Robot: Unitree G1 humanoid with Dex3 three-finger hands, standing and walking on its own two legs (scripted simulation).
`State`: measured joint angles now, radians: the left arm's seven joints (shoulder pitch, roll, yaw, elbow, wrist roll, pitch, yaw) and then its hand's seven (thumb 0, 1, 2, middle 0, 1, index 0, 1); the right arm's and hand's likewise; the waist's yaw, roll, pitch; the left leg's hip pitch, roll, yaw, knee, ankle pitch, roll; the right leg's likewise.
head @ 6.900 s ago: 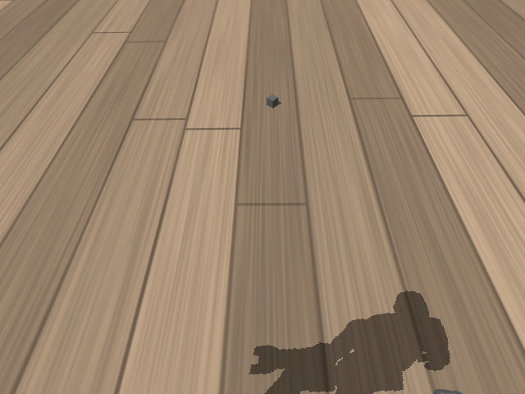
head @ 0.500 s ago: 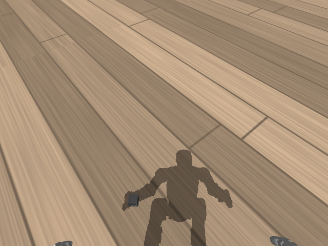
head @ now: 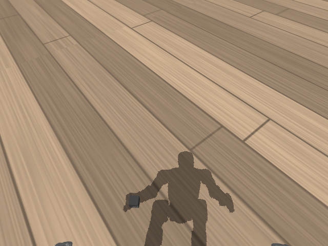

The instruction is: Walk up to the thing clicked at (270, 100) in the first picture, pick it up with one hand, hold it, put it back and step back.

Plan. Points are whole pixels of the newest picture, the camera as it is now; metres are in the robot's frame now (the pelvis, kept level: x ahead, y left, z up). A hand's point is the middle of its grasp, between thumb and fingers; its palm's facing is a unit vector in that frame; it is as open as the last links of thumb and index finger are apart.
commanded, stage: stand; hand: left
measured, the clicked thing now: (134, 201) +0.45 +0.21 -0.75
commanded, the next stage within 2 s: none
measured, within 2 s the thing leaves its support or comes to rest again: neither
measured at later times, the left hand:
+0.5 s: hand out of the picture +0.06 +0.25 -0.15, palm faces -0.02 -0.94 -0.34, open 7.4 cm
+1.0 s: hand out of the picture +0.06 +0.24 -0.15, palm faces -0.04 -0.94 -0.34, open 7.4 cm
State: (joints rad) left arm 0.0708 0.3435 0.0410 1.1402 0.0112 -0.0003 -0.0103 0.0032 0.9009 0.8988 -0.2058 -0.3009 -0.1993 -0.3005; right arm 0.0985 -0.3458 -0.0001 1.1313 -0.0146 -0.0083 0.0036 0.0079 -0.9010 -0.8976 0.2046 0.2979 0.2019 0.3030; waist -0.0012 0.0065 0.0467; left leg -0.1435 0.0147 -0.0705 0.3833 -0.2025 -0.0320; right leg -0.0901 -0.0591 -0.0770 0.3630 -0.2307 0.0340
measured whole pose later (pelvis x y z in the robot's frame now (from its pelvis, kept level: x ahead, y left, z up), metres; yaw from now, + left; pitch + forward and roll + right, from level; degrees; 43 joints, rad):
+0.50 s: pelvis -0.02 -0.01 +0.00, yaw -1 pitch -3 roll +0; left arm 0.09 0.35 0.02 1.14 0.01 0.00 -0.01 0.00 0.90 0.90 -0.21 -0.30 -0.20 -0.30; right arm 0.08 -0.36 0.01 1.13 -0.01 0.00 0.01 0.01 -0.90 -0.90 0.20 0.30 0.20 0.30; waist 0.00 0.01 0.06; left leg -0.13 0.03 -0.06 0.33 -0.16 -0.05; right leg -0.09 -0.04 -0.07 0.33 -0.19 0.02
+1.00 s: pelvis -0.02 -0.01 +0.00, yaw -1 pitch -3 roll +0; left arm 0.11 0.36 0.01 1.13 0.01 0.00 -0.02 0.00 0.90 0.90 -0.21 -0.30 -0.20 -0.30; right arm 0.12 -0.36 0.01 1.14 -0.01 0.00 0.01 0.01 -0.90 -0.90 0.20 0.30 0.20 0.30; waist 0.00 0.01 0.06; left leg -0.14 0.04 -0.05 0.33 -0.15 -0.05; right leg -0.11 -0.04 -0.06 0.35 -0.19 0.02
